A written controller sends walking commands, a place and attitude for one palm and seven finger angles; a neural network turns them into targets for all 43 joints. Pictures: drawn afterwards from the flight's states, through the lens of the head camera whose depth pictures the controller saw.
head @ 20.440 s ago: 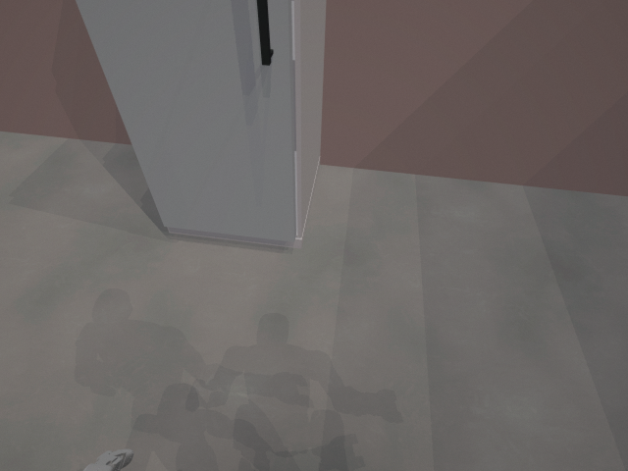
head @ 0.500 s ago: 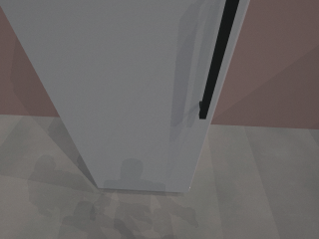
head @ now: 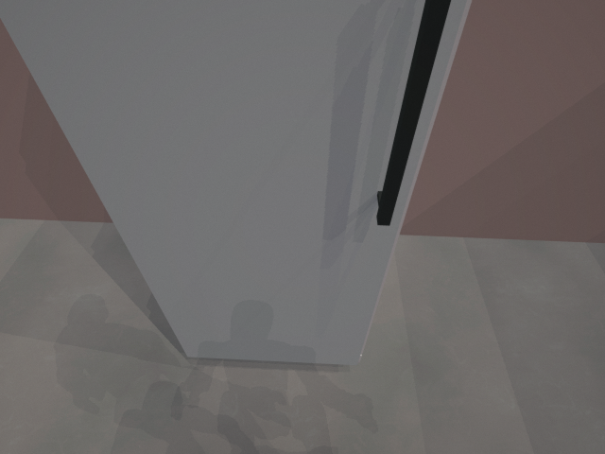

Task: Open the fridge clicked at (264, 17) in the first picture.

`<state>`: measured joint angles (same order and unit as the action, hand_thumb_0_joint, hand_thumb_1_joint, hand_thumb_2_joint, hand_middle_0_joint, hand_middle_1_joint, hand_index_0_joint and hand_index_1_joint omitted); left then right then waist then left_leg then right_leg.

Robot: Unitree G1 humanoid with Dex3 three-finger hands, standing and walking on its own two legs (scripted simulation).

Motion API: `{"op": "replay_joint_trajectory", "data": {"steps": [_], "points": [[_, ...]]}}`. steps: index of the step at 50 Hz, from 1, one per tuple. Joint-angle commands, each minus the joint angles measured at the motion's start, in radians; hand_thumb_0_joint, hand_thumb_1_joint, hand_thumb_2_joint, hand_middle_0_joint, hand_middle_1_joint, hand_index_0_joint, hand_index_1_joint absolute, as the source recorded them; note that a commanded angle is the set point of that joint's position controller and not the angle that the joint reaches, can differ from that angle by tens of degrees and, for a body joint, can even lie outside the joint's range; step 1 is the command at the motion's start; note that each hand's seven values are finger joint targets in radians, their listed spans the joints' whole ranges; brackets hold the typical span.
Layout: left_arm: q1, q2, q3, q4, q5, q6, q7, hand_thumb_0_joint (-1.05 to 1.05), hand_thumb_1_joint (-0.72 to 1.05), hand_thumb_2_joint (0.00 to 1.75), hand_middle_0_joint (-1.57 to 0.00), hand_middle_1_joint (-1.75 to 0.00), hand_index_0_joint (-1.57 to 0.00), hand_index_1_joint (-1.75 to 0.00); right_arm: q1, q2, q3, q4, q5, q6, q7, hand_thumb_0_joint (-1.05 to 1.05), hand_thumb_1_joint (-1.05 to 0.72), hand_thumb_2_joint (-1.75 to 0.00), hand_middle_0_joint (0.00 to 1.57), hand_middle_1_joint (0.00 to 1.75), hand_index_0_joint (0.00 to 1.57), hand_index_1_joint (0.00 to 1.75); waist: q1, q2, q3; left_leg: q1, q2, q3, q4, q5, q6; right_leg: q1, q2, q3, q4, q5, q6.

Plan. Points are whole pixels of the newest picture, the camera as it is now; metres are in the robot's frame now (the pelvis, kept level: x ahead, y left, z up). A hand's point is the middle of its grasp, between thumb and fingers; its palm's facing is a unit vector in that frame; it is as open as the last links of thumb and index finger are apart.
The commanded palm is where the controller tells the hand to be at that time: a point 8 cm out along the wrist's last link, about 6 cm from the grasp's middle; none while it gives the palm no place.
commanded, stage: look again from close up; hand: right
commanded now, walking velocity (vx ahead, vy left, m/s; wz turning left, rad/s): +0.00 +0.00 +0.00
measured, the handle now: (406, 106) +0.48 -0.10 +0.24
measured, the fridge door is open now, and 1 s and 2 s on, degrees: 0 0 0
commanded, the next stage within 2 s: raise the hand to about handle height in 0.56 s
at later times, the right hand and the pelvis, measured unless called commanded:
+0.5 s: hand out of the picture +0.06 -0.25 -0.16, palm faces -0.04 +0.95 -0.32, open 7.4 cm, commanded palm none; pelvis +0.00 +0.00 +0.00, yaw +0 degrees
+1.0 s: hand (506, 428) +0.18 -0.23 -0.01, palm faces +0.04 +0.99 -0.10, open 8.2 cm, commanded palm +0.12 -0.29 -0.01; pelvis -0.02 +0.02 -0.05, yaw +0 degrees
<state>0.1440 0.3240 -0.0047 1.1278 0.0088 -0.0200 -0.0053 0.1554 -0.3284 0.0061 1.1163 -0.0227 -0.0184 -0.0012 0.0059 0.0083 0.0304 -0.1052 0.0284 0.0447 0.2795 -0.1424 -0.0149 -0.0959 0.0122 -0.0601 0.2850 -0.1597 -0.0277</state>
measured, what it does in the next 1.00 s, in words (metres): lowers itself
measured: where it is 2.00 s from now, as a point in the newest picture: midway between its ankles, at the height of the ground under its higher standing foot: outside the picture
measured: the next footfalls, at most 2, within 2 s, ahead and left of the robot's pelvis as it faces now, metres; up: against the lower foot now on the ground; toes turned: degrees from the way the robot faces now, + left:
none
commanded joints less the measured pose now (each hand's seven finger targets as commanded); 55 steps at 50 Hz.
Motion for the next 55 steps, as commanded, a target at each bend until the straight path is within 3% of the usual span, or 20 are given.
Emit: {"op": "replay_joint_trajectory", "data": {"steps": [1,31,32,33,34,35,36,37,38,39,40,41,43,45,46,49,50,52,54,55], "points": [[-0.039,0.202,0.035,-0.054,0.001,-0.024,0.015,0.0,0.9,0.9,-0.2,-0.3,-0.2,-0.3,-0.029,-0.201,-0.041,-0.061,0.005,-0.023,-0.014,0.0,-0.9,-0.9,0.2,0.3,0.2,0.3,-0.003,-0.004,-0.033,0.007,0.12,-0.105,-0.04,0.078,0.026,-0.013,-0.149,0.137,-0.058,0.095,0.009],[-0.046,0.206,0.036,-0.056,0.001,-0.026,0.015,0.0,0.9,0.9,-0.2,-0.3,-0.2,-0.3,-0.035,-0.205,-0.044,-0.059,0.004,-0.024,-0.014,0.0,-0.9,-0.9,0.2,0.3,0.2,0.3,-0.004,0.001,-0.044,0.023,0.122,-0.099,-0.04,0.099,0.023,-0.003,-0.151,0.138,-0.061,0.122,0.01],[-0.049,0.208,0.036,-0.055,0.0,-0.026,0.014,0.0,0.9,0.9,-0.2,-0.3,-0.2,-0.3,-0.033,-0.205,-0.043,-0.058,0.005,-0.023,-0.014,0.0,-0.9,-0.9,0.2,0.3,0.2,0.3,-0.005,-0.004,-0.041,0.019,0.123,-0.099,-0.04,0.09,0.023,-0.003,-0.15,0.137,-0.063,0.113,0.01],[-0.014,0.153,0.05,-0.156,0.011,-0.032,0.015,0.0,0.9,0.9,-0.2,-0.3,-0.2,-0.3,0.058,-0.179,-0.021,-0.111,-0.002,-0.036,-0.021,0.0,-0.9,-0.9,0.2,0.3,0.2,0.3,-0.013,-0.072,-0.002,-0.055,0.093,-0.09,0.076,0.134,0.058,0.031,-0.099,0.118,0.015,0.225,0.022],[0.055,0.114,0.04,-0.426,-0.028,-0.119,0.051,0.0,0.9,0.9,-0.2,-0.3,-0.2,-0.3,-0.693,-0.463,-0.451,-1.209,0.115,-0.182,-0.015,0.0,-0.88,-0.89,0.2,0.32,0.2,0.32,0.085,-0.108,-0.425,0.021,-0.039,-0.013,0.141,0.208,0.041,0.066,0.017,0.069,0.089,0.297,0.013],[0.043,0.108,0.044,-0.423,-0.035,-0.166,0.079,0.0,0.9,0.9,-0.2,-0.3,-0.2,-0.3,-0.13,-0.233,-0.274,-0.937,0.113,-0.126,0.012,0.0,-0.85,-0.88,0.2,0.33,0.2,0.33,-0.012,-0.168,-0.336,-0.078,-0.036,0.027,0.17,0.053,0.056,0.122,-0.022,0.003,0.067,0.381,0.041],[0.062,0.116,0.032,-0.395,-0.035,-0.197,0.076,0.0,0.9,0.9,-0.2,-0.3,-0.2,-0.3,-0.103,-0.239,-0.304,-0.874,0.142,-0.138,-0.006,0.0,-0.83,-0.87,0.21,0.34,0.21,0.34,0.021,-0.079,-0.244,-0.097,-0.04,0.025,0.157,0.024,0.058,0.052,-0.026,0.018,0.078,0.238,0.03],[0.045,0.089,0.047,-0.46,-0.039,-0.209,0.067,0.0,0.9,0.9,-0.2,-0.3,-0.2,-0.3,-0.02,-0.11,-0.239,-0.967,0.176,-0.131,0.014,0.0,-0.81,-0.86,0.21,0.36,0.21,0.36,0.047,-0.081,-0.111,-0.152,-0.04,0.041,0.153,-0.031,0.055,-0.018,-0.015,0.042,0.082,0.104,0.013],[0.038,0.094,0.058,-0.508,-0.038,-0.224,0.066,0.0,0.9,0.9,-0.2,-0.3,-0.2,-0.3,0.037,-0.099,-0.28,-0.995,0.197,-0.149,0.033,0.0,-0.78,-0.85,0.21,0.37,0.21,0.37,0.03,-0.043,-0.065,-0.154,-0.04,0.042,0.157,-0.051,0.063,-0.087,-0.007,0.054,0.101,0.061,0.01],[0.03,0.093,0.075,-0.522,-0.041,-0.247,0.056,0.0,0.9,0.9,-0.2,-0.3,-0.2,-0.3,0.034,-0.09,-0.273,-1.04,0.221,-0.188,0.059,0.0,-0.76,-0.84,0.21,0.39,0.21,0.39,0.014,-0.038,-0.087,-0.172,-0.026,0.038,0.181,-0.062,0.063,-0.111,-0.011,0.056,0.135,0.034,0.011],[0.05,0.074,0.088,-0.524,-0.037,-0.26,0.053,0.0,0.9,0.9,-0.2,-0.3,-0.2,-0.3,0.192,-0.083,-0.315,-1.008,0.237,-0.222,0.092,0.0,-0.74,-0.83,0.21,0.4,0.21,0.4,-0.037,-0.039,-0.114,-0.173,-0.036,0.044,0.219,-0.054,0.065,-0.143,-0.009,0.063,0.169,0.059,0.018],[0.035,0.085,0.092,-0.548,-0.03,-0.274,0.043,0.0,0.9,0.9,-0.2,-0.3,-0.2,-0.3,0.224,-0.08,-0.33,-1.013,0.257,-0.262,0.126,0.0,-0.71,-0.82,0.21,0.42,0.21,0.42,-0.035,-0.008,-0.108,-0.218,-0.037,0.046,0.265,-0.04,0.061,-0.201,-0.009,0.072,0.222,0.06,0.022],[0.047,0.078,0.099,-0.58,-0.024,-0.292,0.024,0.0,0.9,0.9,-0.2,-0.3,-0.2,-0.3,0.444,-0.077,-0.408,-0.885,0.292,-0.343,0.221,0.0,-0.67,-0.8,0.22,0.45,0.22,0.45,-0.088,0.064,-0.095,-0.263,-0.037,0.044,0.361,-0.002,0.065,-0.315,0.0,0.071,0.31,0.06,0.029],[-0.002,0.072,0.097,-0.605,-0.025,-0.307,0.012,0.0,0.9,0.9,-0.2,-0.3,-0.2,-0.3,0.463,-0.062,-0.424,-0.855,0.342,-0.435,0.335,0.0,-0.62,-0.78,0.22,0.48,0.22,0.48,-0.078,0.132,-0.062,-0.389,-0.029,0.035,0.468,-0.044,0.06,-0.47,0.005,0.062,0.417,-0.036,0.036],[-0.015,0.078,0.097,-0.632,-0.028,-0.321,0.009,0.0,0.9,0.9,-0.2,-0.3,-0.2,-0.3,0.445,-0.087,-0.444,-0.886,0.364,-0.48,0.4,0.0,-0.6,-0.77,0.22,0.5,0.22,0.5,-0.079,0.122,-0.09,-0.42,-0.027,0.016,0.509,-0.058,0.06,-0.515,0.01,0.059,0.465,-0.063,0.036],[-0.011,0.096,0.094,-0.724,-0.034,-0.354,0.017,0.0,0.9,0.9,-0.2,-0.3,-0.2,-0.3,0.307,-0.23,-0.55,-1.076,0.439,-0.499,0.533,0.0,-0.53,-0.74,0.23,0.54,0.23,0.54,-0.092,-0.013,-0.281,-0.42,-0.014,-0.067,0.548,-0.142,0.055,-0.53,0.016,0.042,0.551,-0.094,0.031],[0.019,0.077,0.088,-0.737,-0.041,-0.36,0.024,0.0,0.9,0.9,-0.2,-0.3,-0.2,-0.3,0.315,-0.212,-0.548,-1.11,0.467,-0.473,0.546,0.0,-0.5,-0.73,0.23,0.55,0.23,0.55,-0.088,-0.03,-0.33,-0.403,-0.018,-0.073,0.544,-0.152,0.048,-0.498,0.012,0.042,0.56,-0.083,0.027],[0.027,0.076,0.077,-0.744,-0.047,-0.371,0.042,0.0,0.9,0.9,-0.2,-0.3,-0.2,-0.3,0.178,-0.218,-0.541,-1.257,0.513,-0.44,0.54,0.0,-0.46,-0.71,0.23,0.58,0.23,0.58,-0.062,-0.088,-0.339,-0.424,-0.028,-0.078,0.535,-0.178,0.035,-0.48,0.005,0.06,0.581,-0.091,0.02],[0.021,0.082,0.067,-0.718,-0.048,-0.378,0.062,0.0,0.9,0.9,-0.2,-0.3,-0.2,-0.3,0.013,-0.228,-0.512,-1.369,0.507,-0.431,0.496,0.0,-0.41,-0.69,0.24,0.62,0.24,0.62,-0.016,-0.127,-0.244,-0.491,-0.037,-0.082,0.503,-0.334,0.034,-0.505,-0.01,0.092,0.578,-0.207,0.016],[0.04,0.084,0.065,-0.698,-0.051,-0.383,0.073,0.0,0.9,0.9,-0.2,-0.3,-0.2,-0.3,0.023,-0.207,-0.489,-1.376,0.49,-0.427,0.475,0.0,-0.39,-0.68,0.24,0.63,0.24,0.63,-0.003,-0.092,-0.219,-0.49,-0.043,-0.072,0.496,-0.313,0.036,-0.489,-0.017,0.104,0.575,-0.199,0.01]]}}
